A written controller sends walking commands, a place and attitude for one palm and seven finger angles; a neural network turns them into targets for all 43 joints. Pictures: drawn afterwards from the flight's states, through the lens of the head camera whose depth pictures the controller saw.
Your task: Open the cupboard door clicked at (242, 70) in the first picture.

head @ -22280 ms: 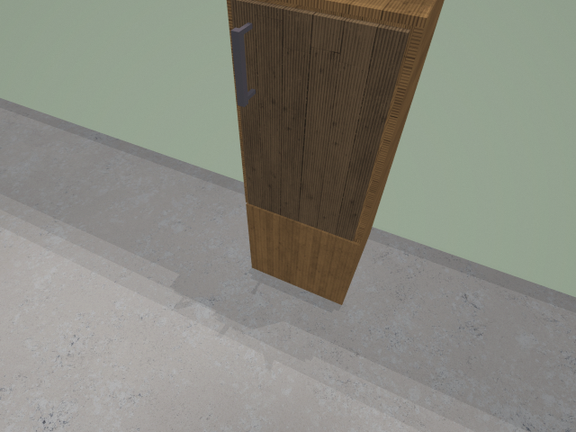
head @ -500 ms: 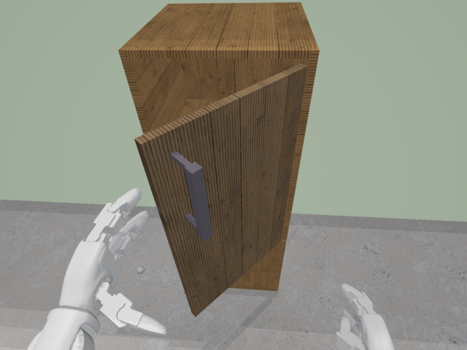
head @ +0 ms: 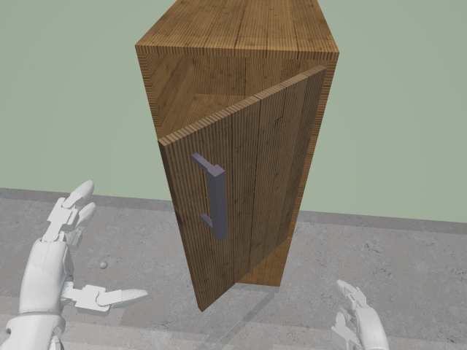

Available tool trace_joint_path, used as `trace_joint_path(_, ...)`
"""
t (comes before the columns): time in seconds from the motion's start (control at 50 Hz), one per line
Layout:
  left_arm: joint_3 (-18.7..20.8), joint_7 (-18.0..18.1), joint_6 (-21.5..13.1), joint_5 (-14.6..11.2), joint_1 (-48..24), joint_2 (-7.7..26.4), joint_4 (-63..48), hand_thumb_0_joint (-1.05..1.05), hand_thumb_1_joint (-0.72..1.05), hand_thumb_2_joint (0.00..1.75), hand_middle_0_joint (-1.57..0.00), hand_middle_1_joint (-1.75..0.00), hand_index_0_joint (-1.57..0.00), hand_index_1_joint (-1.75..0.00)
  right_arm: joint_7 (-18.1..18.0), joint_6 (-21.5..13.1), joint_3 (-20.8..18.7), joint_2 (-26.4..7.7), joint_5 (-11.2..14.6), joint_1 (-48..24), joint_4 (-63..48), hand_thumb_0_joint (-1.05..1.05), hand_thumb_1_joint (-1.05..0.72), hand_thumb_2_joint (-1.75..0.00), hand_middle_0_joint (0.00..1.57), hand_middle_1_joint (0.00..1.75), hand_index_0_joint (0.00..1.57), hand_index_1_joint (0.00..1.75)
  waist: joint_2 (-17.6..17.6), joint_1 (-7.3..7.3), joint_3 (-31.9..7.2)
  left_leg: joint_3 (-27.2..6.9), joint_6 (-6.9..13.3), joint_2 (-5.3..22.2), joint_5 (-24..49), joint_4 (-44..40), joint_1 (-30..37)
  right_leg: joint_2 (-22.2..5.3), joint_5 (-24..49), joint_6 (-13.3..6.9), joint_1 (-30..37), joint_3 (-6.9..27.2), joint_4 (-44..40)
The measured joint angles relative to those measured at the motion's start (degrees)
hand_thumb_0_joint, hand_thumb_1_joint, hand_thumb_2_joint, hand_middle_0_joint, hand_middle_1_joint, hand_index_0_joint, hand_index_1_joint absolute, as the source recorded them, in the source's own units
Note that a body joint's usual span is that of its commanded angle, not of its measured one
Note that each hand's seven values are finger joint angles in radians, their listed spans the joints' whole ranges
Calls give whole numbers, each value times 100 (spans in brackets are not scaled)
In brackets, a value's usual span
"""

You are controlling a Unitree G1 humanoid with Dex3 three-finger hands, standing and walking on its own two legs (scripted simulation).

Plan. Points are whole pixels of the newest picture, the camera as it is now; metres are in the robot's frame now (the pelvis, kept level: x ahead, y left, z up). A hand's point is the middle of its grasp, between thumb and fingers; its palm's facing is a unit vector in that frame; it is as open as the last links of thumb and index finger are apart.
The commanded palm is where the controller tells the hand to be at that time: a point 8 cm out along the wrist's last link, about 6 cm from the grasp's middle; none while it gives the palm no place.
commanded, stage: draw the hand back to the body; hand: left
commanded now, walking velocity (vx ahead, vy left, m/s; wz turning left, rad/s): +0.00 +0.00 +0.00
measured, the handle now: (210, 200) +0.31 +0.09 +0.13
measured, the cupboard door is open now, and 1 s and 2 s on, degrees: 47 47 47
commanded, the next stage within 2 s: step back with the hand held close in 0.86 s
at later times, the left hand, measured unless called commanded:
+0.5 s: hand (65, 233) +0.21 +0.26 +0.16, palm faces +0.43 -0.81 -0.39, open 8.9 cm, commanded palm +0.16 +0.30 +0.17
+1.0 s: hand (74, 234) +0.21 +0.25 +0.16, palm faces +0.43 -0.81 -0.39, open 7.4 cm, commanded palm +0.16 +0.29 +0.18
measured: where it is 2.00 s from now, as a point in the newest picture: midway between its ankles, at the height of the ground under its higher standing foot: outside the picture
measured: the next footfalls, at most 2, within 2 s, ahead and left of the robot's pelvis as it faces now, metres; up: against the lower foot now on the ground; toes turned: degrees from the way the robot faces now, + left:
none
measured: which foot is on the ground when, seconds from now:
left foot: down 0.00-1.00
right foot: down 0.00-1.00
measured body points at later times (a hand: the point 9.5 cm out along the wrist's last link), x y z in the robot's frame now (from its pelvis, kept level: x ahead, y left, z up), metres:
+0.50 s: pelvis +0.01 +0.00 +0.01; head -0.01 -0.01 +0.46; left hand +0.18 +0.30 +0.18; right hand +0.20 -0.22 -0.08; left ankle +0.02 +0.11 -0.74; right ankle -0.03 -0.11 -0.74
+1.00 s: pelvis +0.01 -0.01 +0.01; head +0.00 -0.03 +0.46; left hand +0.18 +0.29 +0.18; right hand +0.20 -0.23 -0.08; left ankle +0.02 +0.11 -0.74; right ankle -0.03 -0.11 -0.74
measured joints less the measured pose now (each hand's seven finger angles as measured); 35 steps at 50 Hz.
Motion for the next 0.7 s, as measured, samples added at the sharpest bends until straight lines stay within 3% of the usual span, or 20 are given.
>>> trace_joint_path(0.18, 273, 230, -205, 137, -127, 125, 286, 0, 8, 54, -18, -30, -17, -30, 14, 226, -74, 12, -37, 10, 231, 2, -90, -90, 20, 30, 20, 30, -14, -10, 103, 103, 42, -55, 122, -374, 316, -53, 128, 47, 261, 98, -322)
trace_joint_path(0.54, 1081, 285, -284, 35, -513, 350, 783, 1, 70, 81, -20, -30, -20, -30, 23, 475, -262, -57, 24, -60, 329, 2, -90, -90, 20, 30, 20, 30, 18, -5, 79, 158, 18, -29, 147, -571, 495, -23, 180, 31, 422, 157, -531)
trace_joint_path(0.7, 987, 268, -276, 31, -523, 243, 783, 2, 85, 87, -21, -30, -20, -30, 33, 467, -285, -77, 15, -82, 338, 2, -90, -90, 20, 30, 20, 30, 22, -1, 92, 136, -7, -12, 177, -622, 508, -3, 196, 5, 436, 138, -571)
